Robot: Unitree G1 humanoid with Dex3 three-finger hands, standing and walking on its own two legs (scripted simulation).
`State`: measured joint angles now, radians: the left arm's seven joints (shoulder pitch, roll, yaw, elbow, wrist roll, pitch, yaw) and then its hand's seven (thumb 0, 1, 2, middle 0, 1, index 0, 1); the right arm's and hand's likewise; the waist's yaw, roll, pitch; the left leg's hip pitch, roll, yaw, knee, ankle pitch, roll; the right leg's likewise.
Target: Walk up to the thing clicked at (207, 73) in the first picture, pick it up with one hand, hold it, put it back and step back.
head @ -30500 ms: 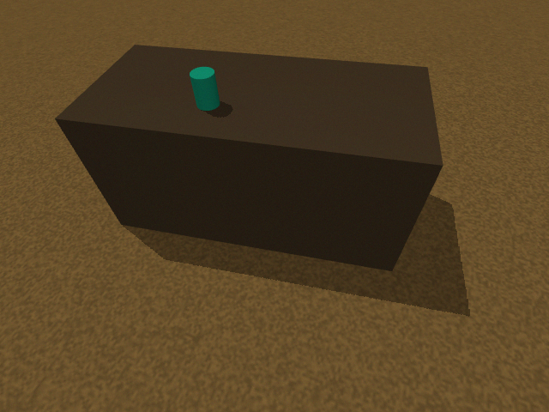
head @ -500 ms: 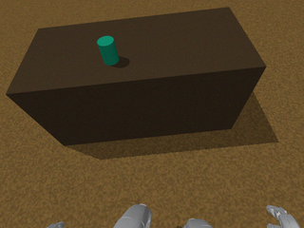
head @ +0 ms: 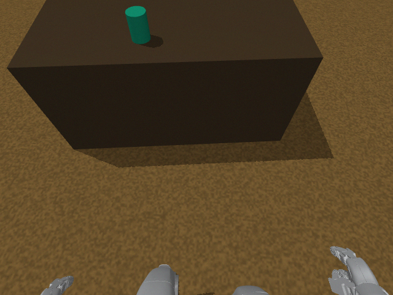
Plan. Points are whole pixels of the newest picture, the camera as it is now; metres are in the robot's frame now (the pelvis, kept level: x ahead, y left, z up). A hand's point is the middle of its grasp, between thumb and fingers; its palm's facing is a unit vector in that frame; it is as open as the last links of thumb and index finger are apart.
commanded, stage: step back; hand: left
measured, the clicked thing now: (138, 25) +1.05 +0.28 -0.10
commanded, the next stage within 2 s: stand in 1.18 s
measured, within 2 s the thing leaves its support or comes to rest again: neither
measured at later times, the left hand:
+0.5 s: hand out of the picture -0.07 +0.29 -0.13, palm faces +0.10 -0.90 -0.42, open 7.4 cm
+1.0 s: hand out of the picture -0.02 +0.27 -0.14, palm faces +0.11 -0.91 -0.40, open 7.4 cm
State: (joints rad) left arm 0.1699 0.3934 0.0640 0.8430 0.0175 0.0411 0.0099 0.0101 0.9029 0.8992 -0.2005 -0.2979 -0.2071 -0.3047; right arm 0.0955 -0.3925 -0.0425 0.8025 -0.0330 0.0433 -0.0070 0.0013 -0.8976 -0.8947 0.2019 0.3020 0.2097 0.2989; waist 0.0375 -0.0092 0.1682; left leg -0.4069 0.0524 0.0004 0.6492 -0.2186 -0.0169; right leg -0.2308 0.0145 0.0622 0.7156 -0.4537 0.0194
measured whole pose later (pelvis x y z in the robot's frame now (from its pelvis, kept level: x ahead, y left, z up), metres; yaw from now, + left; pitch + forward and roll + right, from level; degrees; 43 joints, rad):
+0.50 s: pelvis -0.09 +0.00 +0.01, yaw +6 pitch -3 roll +1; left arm 0.24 0.42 0.07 0.96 0.03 0.02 -0.01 0.01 0.90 0.90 -0.20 -0.30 -0.21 -0.30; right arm 0.28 -0.36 -0.06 0.98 -0.05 0.01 0.03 0.00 -0.90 -0.89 0.20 0.30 0.21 0.30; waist 0.00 -0.01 0.04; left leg -0.18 -0.02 -0.03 0.56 -0.34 0.03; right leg -0.40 -0.02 0.01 0.89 -0.47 -0.01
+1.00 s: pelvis -0.03 +0.00 +0.00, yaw +6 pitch -3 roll +0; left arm 0.23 0.36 0.04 0.95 0.02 -0.04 0.01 0.01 0.90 0.90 -0.20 -0.30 -0.21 -0.31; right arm 0.16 -0.39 -0.06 0.95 -0.02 0.01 0.00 0.00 -0.90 -0.90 0.20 0.30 0.20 0.30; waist 0.04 0.05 0.13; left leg -0.36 0.04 -0.03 0.66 -0.28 0.01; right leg -0.23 -0.01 -0.04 0.64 -0.36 -0.01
